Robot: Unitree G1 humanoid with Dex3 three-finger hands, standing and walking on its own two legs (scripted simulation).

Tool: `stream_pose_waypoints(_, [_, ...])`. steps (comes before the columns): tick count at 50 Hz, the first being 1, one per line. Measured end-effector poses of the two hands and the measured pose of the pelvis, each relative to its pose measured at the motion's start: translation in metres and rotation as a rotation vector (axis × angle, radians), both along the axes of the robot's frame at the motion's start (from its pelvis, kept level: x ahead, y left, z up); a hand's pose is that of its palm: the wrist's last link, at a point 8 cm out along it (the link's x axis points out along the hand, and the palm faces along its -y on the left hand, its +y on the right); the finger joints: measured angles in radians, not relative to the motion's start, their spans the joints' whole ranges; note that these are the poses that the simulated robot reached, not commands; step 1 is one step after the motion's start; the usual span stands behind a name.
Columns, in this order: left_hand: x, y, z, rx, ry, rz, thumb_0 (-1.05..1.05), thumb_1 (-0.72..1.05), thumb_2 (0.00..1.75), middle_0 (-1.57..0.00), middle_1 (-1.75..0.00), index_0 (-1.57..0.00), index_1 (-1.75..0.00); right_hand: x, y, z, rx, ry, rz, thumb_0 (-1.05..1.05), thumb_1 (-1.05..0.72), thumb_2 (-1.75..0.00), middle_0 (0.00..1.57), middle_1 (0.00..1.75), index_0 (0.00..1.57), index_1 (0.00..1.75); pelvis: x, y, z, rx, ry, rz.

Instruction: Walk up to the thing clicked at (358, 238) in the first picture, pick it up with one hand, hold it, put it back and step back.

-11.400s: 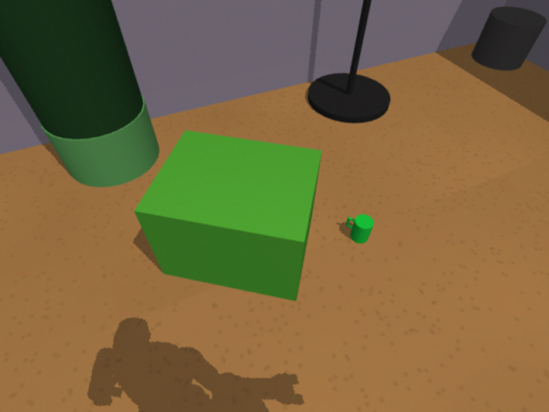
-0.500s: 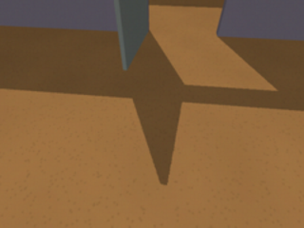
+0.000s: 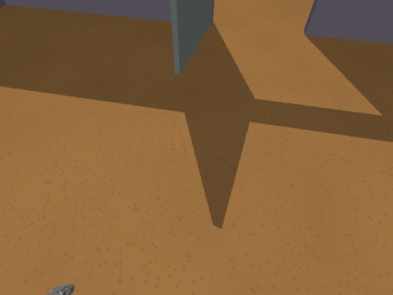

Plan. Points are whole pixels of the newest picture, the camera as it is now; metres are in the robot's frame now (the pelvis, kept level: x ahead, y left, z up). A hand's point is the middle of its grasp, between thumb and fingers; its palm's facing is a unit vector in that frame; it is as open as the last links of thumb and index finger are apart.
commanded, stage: walk up
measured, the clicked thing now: out of the picture -1.08 +0.92 -0.72
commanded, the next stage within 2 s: none
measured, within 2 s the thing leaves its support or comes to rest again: neither
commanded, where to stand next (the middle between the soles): +0.03 +0.01 m, yaw +132 degrees
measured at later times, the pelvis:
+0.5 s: pelvis -0.02 -0.02 -0.01, yaw +22 degrees
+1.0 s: pelvis +0.01 -0.05 -0.02, yaw +50 degrees
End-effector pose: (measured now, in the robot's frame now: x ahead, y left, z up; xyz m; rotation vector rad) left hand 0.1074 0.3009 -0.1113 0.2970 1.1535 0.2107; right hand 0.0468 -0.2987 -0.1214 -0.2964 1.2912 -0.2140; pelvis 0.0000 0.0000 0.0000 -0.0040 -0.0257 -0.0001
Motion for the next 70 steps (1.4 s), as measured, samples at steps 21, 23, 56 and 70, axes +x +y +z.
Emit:
stream_pose_waypoints(21, [-0.080, 0.028, -0.009, -0.026, -0.075, 0.228, 0.01, 0.90, 0.90, -0.20, -0.30, -0.20, -0.30, 0.074, 0.006, 0.029, -0.122, -0.064, 0.340, 0.00, -0.90, -0.90, 0.20, 0.30, 0.21, 0.30, -0.019, -0.001, -0.008, -0.001, 0.009, 0.317])
stream_pose_waypoints(23, [-0.092, 0.024, -0.005, -0.003, -0.081, 0.261, 0.01, 0.90, 0.90, -0.20, -0.30, -0.20, -0.30, 0.091, 0.005, 0.025, -0.109, -0.089, 0.387, 0.00, -0.90, -0.90, 0.20, 0.30, 0.21, 0.30, -0.019, -0.010, -0.010, -0.002, 0.011, 0.346])
stream_pose_waypoints(56, [-0.283, -0.104, -0.009, 0.011, -0.077, 0.927, 0.01, 0.90, 0.90, -0.20, -0.30, -0.20, -0.30, 0.293, 0.154, 0.039, 0.009, -0.243, 1.120, 0.00, -0.90, -0.90, 0.20, 0.30, 0.21, 0.30, 0.031, -0.051, -0.012, 0.018, -0.001, 0.990])
stream_pose_waypoints(70, [-0.302, -0.180, 0.028, 0.207, -0.078, 1.207, 0.01, 0.90, 0.90, -0.21, -0.30, -0.21, -0.30, 0.363, 0.240, 0.016, 0.114, -0.201, 1.442, 0.01, -0.90, -0.90, 0.20, 0.30, 0.21, 0.30, 0.077, -0.079, -0.014, 0.018, -0.001, 1.311])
